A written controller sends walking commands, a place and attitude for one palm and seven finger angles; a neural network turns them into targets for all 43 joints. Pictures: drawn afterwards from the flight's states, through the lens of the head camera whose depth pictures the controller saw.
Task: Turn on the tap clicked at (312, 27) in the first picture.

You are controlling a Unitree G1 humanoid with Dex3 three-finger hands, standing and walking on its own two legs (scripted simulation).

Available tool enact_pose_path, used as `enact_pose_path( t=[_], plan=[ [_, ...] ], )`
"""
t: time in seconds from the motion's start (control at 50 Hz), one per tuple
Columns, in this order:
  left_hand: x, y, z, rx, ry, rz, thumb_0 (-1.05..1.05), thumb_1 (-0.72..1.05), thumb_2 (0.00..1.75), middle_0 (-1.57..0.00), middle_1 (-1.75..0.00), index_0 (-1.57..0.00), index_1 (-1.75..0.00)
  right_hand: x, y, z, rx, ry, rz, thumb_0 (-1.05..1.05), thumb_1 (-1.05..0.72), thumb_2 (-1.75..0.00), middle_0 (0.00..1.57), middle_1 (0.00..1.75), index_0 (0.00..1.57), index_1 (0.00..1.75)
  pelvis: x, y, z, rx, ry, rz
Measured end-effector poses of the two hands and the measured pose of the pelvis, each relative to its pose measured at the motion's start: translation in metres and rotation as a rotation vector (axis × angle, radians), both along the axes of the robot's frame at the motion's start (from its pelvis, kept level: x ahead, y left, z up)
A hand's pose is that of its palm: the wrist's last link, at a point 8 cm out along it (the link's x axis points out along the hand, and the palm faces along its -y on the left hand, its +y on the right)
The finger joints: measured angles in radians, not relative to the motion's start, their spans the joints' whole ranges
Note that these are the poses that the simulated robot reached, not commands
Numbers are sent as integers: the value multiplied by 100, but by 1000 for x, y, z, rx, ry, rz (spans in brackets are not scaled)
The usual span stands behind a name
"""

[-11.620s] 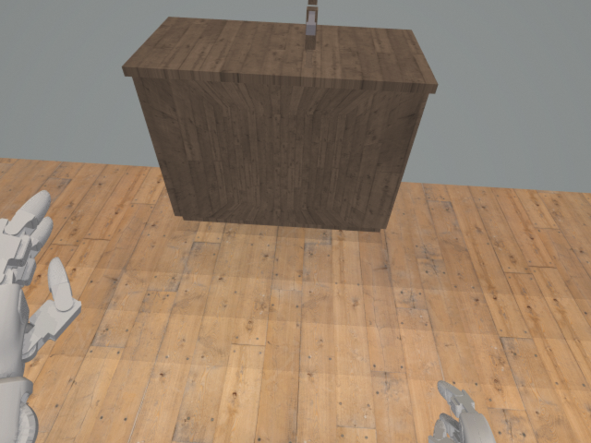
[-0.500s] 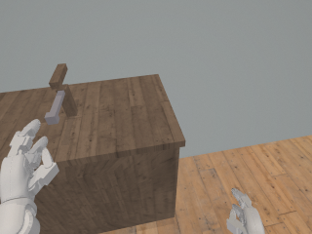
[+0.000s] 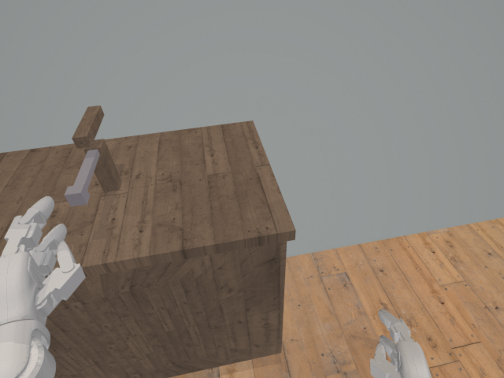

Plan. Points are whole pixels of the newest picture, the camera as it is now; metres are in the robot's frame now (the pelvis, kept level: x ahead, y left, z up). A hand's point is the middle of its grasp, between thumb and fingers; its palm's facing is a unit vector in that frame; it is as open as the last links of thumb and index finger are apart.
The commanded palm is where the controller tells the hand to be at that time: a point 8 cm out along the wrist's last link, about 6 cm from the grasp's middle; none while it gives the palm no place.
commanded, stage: reach beside the lever's end, fingers flat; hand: left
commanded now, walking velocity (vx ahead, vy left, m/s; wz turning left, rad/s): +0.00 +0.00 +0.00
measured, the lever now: (77, 195) +0.35 +0.37 +0.12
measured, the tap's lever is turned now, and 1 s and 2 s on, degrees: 0 0 0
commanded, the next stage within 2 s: push the lever round in 1.98 s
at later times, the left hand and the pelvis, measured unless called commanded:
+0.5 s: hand (71, 252) +0.22 +0.28 +0.15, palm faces +0.54 -0.83 -0.13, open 7.5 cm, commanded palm +0.18 +0.33 +0.15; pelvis +0.00 +0.00 +0.00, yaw +0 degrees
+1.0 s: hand (60, 235) +0.26 +0.34 +0.13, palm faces +0.55 -0.83 -0.12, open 7.6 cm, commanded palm +0.22 +0.38 +0.13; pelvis +0.00 +0.02 +0.00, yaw +0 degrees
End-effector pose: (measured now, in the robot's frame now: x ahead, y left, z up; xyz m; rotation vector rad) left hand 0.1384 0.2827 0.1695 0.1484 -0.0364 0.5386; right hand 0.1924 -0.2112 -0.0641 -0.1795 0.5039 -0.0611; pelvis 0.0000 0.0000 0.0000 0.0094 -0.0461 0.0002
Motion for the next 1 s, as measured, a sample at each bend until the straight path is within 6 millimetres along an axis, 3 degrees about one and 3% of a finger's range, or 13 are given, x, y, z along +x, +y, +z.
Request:
enact_pose_path(
  t=[0.44, 1.0],
  plan=[
    [27, 29, -10, -11, 16, 33, 2, 89, 90, -20, -29, -20, -29, -20, -16, -7, -22, 50, -64, 1, -90, -90, 20, 30, 20, 30, -4, -1, 2, 0, 12, -7],
    [71, 86, -29, -44, 46, 53, 2, 89, 90, -18, -22, -18, -22, -32, -11, -12, -62, 128, -94, 1, -90, -90, 20, 30, 20, 30, -2, 15, 3, -11, 46, -8]
  ],
)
